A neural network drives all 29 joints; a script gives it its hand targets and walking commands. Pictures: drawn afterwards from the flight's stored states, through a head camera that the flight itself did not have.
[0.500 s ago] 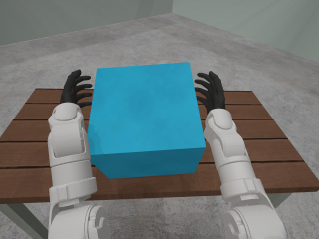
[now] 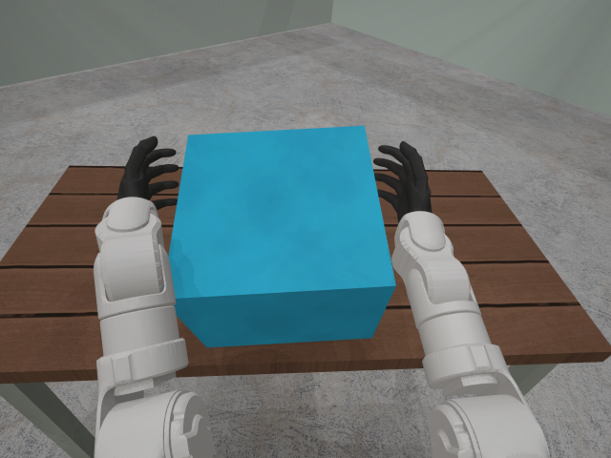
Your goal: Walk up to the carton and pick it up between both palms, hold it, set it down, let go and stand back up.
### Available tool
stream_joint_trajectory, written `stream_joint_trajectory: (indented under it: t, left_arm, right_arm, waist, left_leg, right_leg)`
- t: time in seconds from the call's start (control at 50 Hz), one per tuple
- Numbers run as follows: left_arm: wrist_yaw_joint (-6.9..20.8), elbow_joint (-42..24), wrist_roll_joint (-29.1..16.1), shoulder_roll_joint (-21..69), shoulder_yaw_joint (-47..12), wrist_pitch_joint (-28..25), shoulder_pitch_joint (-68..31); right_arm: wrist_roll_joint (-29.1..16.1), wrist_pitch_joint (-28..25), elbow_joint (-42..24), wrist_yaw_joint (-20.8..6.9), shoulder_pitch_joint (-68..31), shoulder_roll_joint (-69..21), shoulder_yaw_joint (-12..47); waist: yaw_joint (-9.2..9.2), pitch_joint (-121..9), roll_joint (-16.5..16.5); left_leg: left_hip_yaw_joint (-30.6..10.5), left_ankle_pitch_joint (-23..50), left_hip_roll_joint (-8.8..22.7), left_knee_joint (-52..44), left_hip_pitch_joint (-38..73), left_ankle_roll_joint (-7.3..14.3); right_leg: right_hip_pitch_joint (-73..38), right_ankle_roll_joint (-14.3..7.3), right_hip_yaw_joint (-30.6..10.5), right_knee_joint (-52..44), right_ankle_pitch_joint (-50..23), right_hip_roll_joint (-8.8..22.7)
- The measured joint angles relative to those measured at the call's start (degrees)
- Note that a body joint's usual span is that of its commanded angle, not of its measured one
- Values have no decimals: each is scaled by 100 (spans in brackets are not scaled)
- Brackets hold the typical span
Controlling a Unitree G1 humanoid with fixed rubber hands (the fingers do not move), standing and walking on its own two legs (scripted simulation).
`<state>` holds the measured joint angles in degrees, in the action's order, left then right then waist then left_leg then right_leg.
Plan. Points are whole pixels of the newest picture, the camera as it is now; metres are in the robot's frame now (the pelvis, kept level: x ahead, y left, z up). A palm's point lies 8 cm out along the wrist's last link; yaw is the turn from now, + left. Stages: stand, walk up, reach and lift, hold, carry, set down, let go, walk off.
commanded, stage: hold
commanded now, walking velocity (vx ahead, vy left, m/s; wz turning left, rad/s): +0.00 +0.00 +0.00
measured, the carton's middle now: (283, 240) +0.39 -0.01 +0.11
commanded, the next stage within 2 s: set down in 0.66 s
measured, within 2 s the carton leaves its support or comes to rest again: neither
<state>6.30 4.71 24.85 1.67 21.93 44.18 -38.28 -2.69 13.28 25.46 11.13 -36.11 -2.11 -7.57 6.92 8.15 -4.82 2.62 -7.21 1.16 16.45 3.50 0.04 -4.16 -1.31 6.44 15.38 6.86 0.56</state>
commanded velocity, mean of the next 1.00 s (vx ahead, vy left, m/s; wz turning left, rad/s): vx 0.00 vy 0.00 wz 0.00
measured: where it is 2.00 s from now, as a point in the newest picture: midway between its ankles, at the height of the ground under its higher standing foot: outside the picture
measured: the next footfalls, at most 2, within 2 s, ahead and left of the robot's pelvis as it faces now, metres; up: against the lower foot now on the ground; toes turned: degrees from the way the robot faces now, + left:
none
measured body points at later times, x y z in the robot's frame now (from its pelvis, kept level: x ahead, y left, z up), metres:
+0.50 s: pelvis +0.01 +0.00 +0.00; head -0.02 +0.03 +0.45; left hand +0.40 +0.16 +0.20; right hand +0.37 -0.17 +0.20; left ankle +0.04 +0.12 -0.75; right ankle +0.04 -0.10 -0.75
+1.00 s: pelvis +0.00 +0.01 +0.00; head -0.03 +0.04 +0.45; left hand +0.40 +0.16 +0.20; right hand +0.36 -0.17 +0.20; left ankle +0.04 +0.12 -0.75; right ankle +0.04 -0.10 -0.75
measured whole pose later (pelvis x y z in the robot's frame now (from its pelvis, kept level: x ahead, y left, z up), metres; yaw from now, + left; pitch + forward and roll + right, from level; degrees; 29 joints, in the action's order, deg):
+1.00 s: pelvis +0.00 +0.01 +0.00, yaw +0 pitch -13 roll +0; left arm 6.6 10.0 24.5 2.1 21.4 33.5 -39.9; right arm 1.8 1.9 24.2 10.0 -33.8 -3.5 -11.7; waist 5.4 8.9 -5.5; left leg 3.2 -7.7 0.8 16.8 3.7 0.6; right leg -4.2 -0.8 6.1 16.0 7.3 1.0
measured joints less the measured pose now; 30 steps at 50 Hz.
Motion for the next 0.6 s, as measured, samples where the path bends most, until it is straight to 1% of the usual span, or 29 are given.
stream_joint_trajectory:
  t: [0.08,0.16,0.24,0.3,0.4,0.52,0.6]
  left_arm:
    - [-68,-71,-135,-44,-69,-148,-48]
    - [-32,-48,-77,-91,-25,-149,-110]
    - [79,448,117,-96,172,-133,-300]
    - [69,563,74,-95,204,-178,-317]
    - [-5,258,-34,-119,23,-220,-146]
    - [0,-117,-31,-42,-33,-134,56]
    - [-21,-392,-127,-86,-147,-64,252]
  right_arm:
    - [3,-144,-148,-11,-22,-26,-89]
    - [-35,-120,-43,11,-190,19,-33]
    - [208,-17,370,-31,-355,-47,-173]
    - [319,-62,396,-75,-318,-152,-339]
    - [102,-215,255,-74,-234,-128,-282]
    - [-166,-170,-19,20,-52,11,29]
    - [-304,-116,-265,115,106,72,248]
  waist:
    - [-13,-104,76]
    - [-24,-133,93]
    - [-31,-143,2]
    - [-4,-178,-60]
    - [31,-163,-45]
    - [49,-64,-30]
    - [47,-81,-49]
  left_leg:
    - [-7,47,1,-5,-171,-1]
    - [9,45,12,-19,-112,-2]
    - [-1,32,-2,-33,-41,23]
    - [-25,45,-3,-36,-101,-1]
    - [6,-3,17,-18,-116,-18]
    - [13,-74,16,-18,31,-9]
    - [11,-112,22,-11,82,-13]
  right_leg:
    - [156,0,8,-28,-53,-3]
    - [102,-2,-8,-49,-64,-15]
    - [59,-9,8,15,-10,0]
    - [109,-16,37,22,7,4]
    - [99,-8,7,-46,-5,-18]
    - [-67,13,-2,-88,41,-21]
    - [-130,16,-2,-105,68,-29]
